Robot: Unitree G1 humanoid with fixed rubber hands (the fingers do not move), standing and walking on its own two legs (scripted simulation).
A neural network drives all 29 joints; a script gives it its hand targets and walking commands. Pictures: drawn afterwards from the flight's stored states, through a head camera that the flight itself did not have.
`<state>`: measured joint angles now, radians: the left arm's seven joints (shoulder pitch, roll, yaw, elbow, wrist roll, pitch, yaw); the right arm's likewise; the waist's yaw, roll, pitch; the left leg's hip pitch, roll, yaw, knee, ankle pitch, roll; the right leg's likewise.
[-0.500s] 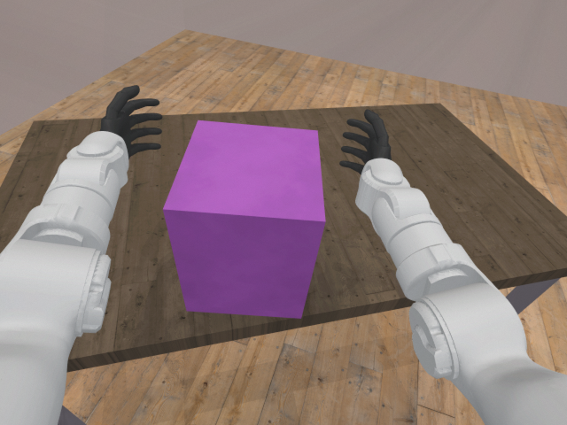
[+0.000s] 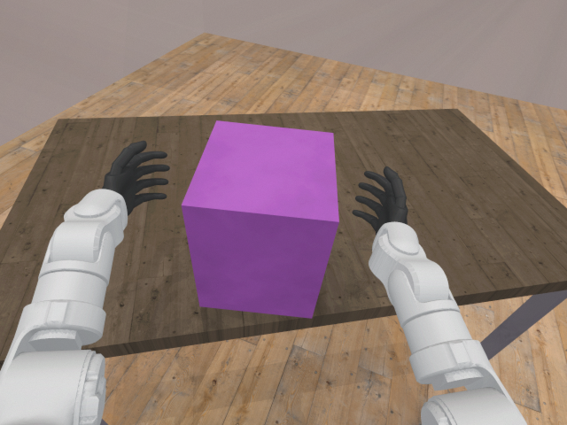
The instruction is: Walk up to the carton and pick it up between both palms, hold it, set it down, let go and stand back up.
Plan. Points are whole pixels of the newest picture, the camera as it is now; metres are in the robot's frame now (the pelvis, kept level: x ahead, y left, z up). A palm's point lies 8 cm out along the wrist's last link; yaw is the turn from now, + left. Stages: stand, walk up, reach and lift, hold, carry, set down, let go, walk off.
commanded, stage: set down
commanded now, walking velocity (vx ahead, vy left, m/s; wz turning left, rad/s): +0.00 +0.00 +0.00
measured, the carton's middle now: (265, 221) +0.45 +0.00 +0.04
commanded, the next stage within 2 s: none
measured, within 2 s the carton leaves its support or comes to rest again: neither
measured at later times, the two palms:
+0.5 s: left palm (96, 251) +0.34 +0.23 +0.11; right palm (396, 269) +0.29 -0.16 +0.10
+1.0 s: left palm (81, 325) +0.26 +0.24 +0.06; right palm (404, 329) +0.23 -0.17 +0.06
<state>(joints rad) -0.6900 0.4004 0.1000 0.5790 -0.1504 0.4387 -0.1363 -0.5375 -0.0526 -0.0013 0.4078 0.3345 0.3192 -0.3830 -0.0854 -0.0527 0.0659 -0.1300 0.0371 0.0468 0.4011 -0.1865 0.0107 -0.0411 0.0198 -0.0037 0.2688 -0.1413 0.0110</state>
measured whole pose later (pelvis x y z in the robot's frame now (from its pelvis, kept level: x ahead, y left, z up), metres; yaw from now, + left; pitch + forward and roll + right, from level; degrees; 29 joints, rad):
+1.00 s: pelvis +0.03 +0.00 +0.00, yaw -1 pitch -5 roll -1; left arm 0.15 0.36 0.07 -0.04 -0.21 0.17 -0.16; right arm 0.34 -0.03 0.08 -0.22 0.17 0.17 -0.29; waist 0.04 -0.01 0.09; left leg -0.07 0.03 0.07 0.37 -0.22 0.01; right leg -0.01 0.01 0.02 0.28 -0.19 0.01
